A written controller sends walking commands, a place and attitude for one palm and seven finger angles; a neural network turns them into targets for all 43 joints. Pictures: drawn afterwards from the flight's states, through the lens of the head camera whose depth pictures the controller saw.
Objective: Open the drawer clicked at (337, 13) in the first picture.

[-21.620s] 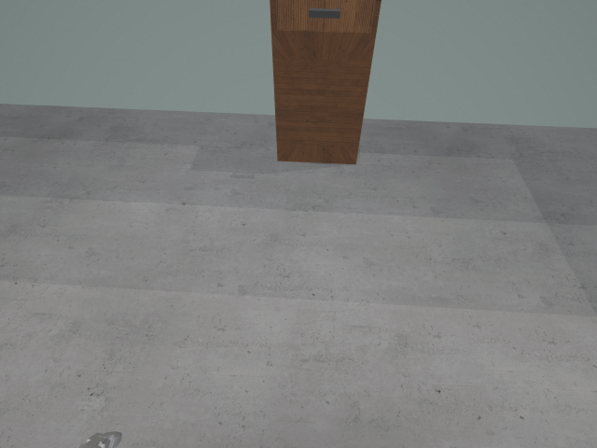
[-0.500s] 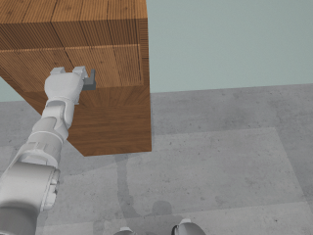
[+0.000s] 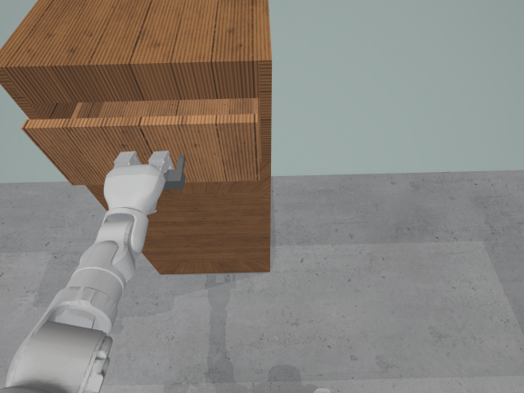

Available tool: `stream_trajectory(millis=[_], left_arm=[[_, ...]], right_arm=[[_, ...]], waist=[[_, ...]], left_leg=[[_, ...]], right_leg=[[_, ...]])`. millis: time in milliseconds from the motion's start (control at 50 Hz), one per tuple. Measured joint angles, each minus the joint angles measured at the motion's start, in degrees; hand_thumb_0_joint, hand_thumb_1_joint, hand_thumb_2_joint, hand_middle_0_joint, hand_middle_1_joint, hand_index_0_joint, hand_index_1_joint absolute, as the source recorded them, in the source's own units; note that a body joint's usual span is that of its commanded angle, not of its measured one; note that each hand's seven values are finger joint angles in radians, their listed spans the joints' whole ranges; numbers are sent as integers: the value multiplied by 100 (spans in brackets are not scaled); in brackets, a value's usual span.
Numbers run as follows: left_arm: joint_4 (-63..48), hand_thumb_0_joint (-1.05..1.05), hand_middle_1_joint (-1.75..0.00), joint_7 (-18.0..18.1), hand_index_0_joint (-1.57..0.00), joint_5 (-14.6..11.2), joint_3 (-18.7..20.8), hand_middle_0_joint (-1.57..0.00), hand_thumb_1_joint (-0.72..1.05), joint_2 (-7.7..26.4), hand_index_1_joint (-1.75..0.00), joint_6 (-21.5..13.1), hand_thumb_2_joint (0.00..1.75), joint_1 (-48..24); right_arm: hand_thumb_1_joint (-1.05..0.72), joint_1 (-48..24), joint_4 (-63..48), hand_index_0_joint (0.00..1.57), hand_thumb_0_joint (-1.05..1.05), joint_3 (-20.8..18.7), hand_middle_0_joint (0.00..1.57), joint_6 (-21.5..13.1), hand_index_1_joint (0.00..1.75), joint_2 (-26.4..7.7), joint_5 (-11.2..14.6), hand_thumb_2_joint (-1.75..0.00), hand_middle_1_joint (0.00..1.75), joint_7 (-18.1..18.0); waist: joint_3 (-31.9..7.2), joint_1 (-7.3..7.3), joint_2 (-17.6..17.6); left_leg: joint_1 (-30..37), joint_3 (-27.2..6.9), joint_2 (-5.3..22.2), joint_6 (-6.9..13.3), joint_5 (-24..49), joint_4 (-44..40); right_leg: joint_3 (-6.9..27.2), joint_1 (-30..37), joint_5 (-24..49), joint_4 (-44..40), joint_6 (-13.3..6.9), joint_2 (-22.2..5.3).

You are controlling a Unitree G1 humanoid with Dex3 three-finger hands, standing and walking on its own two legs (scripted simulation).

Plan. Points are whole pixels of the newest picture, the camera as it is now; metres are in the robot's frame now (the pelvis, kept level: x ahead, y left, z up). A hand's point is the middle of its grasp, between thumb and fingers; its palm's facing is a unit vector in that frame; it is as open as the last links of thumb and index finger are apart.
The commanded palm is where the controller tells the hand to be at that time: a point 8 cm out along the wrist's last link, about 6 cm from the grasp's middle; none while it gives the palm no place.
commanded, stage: pull the drawer open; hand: left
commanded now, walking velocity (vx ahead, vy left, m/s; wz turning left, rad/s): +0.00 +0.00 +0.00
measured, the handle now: (151, 170) +0.48 +0.20 +0.02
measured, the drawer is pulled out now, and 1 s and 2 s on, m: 0.05 0.18 0.29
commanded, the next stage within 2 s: none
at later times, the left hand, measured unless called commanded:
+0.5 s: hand (141, 235) +0.36 +0.20 +0.00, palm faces -0.02 -0.04 -1.00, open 5.9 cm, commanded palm +0.33 +0.20 +0.05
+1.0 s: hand (135, 271) +0.30 +0.20 +0.00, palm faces -0.01 -0.06 -1.00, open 5.8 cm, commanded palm +0.27 +0.20 +0.05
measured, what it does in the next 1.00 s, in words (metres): stands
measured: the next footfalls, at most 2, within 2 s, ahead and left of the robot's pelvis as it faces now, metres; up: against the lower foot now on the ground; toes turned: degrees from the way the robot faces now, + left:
none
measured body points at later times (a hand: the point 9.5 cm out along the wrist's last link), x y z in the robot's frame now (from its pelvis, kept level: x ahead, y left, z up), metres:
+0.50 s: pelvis -0.01 -0.01 +0.01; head +0.05 -0.03 +0.45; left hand +0.36 +0.20 +0.06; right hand +0.10 -0.27 -0.13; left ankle -0.03 +0.10 -0.71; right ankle +0.00 -0.12 -0.71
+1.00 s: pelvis -0.01 -0.02 +0.01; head +0.03 -0.05 +0.45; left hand +0.30 +0.20 +0.05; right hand +0.15 -0.26 -0.12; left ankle -0.03 +0.10 -0.71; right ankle +0.00 -0.12 -0.71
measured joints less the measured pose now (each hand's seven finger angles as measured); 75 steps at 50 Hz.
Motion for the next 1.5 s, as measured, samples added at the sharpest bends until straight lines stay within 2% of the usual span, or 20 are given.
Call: stream_trajectory(millis=[340, 640, 880, 1180, 1500], left_arm=[[-848, 0, -135, -49, -39, -50, -207, -31, 67, -162, -135, 167, 80, 867], [-1665, 1, -135, -78, -40, -108, -170, -31, 67, -166, -135, 204, 80, 1783], [-2264, 2, -135, -13, -41, -90, -327, -30, 66, -262, -135, 354, 81, 2356], [-3006, 3, -135, -94, -42, -113, -288, -29, 67, -252, -135, 334, 80, 3105], [-4051, 4, -135, -70, -42, -139, -205, -29, 66, -237, -135, 324, 79, 4216]], right_arm=[[-91, -237, -183, 20, 0, 15, 21, -28, 30, 12, 45, -90, 30, -60], [-91, -376, -206, 20, 1, 41, 21, -126, 30, 6, 62, -90, 30, -150], [-91, -582, -250, 20, 1, 60, 20, -226, 30, -18, 45, -90, 30, -169], [-90, -774, -363, 20, 1, 163, 21, -300, 30, 56, 16, -90, 30, -192], [-90, -890, -420, 20, 1, 197, 21, -351, 30, 75, -41, -90, 30, -152]], waist=[[86, 193, 12], [172, 253, 17], [231, 396, 19], [274, 474, -11], [308, 530, -28]], left_leg=[[368, -48, -23, -49, 91, -161], [695, -5, -10, -95, 173, -337], [816, -43, -36, -116, 183, -324], [971, -36, -23, -147, 172, -341], [1075, 11, -1, -167, 107, -314]], right_leg=[[-44, 348, 19, -73, -49, -15], [0, 606, 58, -144, -93, 8], [-33, 720, 19, -75, -116, -19], [-21, 844, -16, -41, -143, -4], [31, 903, -86, 32, -154, 22]])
